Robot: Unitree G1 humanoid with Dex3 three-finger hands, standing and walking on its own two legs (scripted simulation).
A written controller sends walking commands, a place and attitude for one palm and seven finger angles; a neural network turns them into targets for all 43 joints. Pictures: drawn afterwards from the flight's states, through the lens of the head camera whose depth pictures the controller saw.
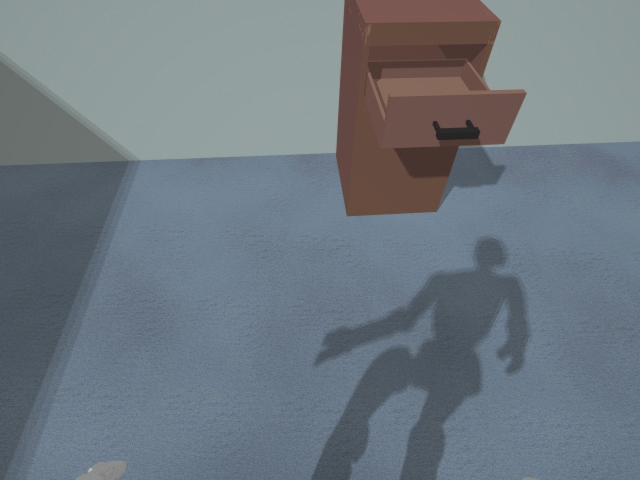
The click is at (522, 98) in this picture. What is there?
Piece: drawer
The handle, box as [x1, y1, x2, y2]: [433, 120, 479, 139]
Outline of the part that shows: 479,130 477,127 474,127 469,120 466,120 467,126 463,128 440,128 437,122 433,121 433,125 436,130 435,135 437,139 477,138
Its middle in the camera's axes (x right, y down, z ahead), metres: +0.36 -0.30 +1.04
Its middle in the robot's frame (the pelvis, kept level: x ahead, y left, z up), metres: +0.99 -0.31 -0.11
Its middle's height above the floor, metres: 0.66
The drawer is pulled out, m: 0.30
